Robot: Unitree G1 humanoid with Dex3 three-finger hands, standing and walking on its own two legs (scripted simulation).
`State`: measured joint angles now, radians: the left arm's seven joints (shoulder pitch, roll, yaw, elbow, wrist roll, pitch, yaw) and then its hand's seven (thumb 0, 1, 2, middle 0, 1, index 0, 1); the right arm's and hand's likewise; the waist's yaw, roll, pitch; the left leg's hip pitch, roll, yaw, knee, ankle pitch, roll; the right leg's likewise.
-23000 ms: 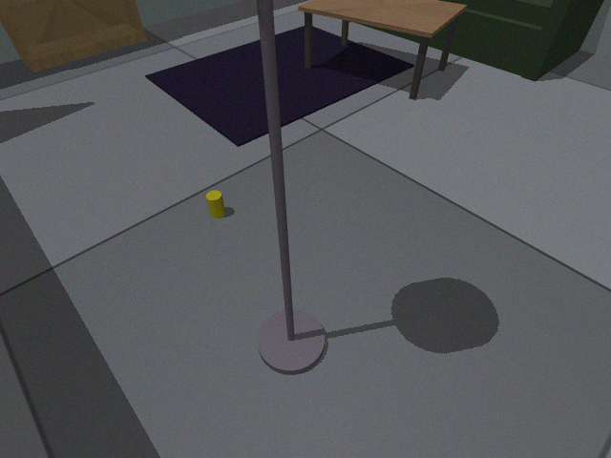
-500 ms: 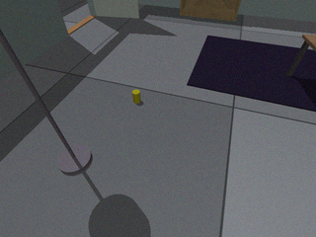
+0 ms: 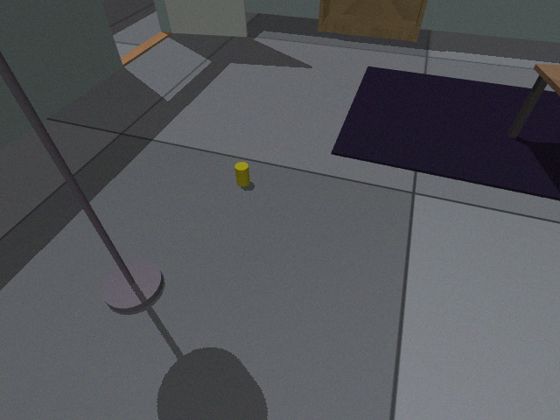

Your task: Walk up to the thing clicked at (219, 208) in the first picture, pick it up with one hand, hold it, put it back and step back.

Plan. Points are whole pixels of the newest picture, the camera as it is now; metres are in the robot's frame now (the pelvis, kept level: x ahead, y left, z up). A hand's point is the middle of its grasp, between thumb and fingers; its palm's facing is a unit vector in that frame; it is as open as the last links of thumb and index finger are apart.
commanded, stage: stand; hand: left
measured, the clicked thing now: (242, 174) +1.49 +0.20 -0.73
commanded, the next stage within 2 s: walk up in 0.74 s
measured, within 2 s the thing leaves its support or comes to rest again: neither
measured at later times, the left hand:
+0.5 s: hand out of the picture +0.08 +0.25 -0.16, palm faces -0.01 -0.94 -0.35, open 7.4 cm
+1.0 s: hand out of the picture +0.07 +0.32 -0.16, palm faces +0.06 -0.93 -0.37, open 7.4 cm
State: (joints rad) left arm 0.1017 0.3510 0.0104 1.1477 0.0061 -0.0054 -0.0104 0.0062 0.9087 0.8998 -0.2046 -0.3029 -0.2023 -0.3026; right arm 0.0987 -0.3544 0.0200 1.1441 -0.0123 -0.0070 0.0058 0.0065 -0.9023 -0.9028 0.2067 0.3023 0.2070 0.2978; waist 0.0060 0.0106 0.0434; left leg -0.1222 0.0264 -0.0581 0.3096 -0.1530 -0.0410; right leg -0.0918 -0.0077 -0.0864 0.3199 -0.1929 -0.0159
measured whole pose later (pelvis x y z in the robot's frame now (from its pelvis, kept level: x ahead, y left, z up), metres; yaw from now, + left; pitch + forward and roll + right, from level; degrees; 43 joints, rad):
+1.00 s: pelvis +0.05 +0.03 -0.01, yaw +2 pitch -2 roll -1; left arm 0.27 0.44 0.10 1.02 0.04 -0.03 -0.07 0.01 0.91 0.90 -0.21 -0.30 -0.21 -0.30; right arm 0.20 -0.43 -0.09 1.03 -0.05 -0.02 0.09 0.01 -0.90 -0.90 0.21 0.30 0.21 0.30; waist 0.04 -0.01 0.04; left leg -0.38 0.09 0.02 0.64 -0.33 0.00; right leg -0.03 -0.04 -0.11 0.40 -0.33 -0.02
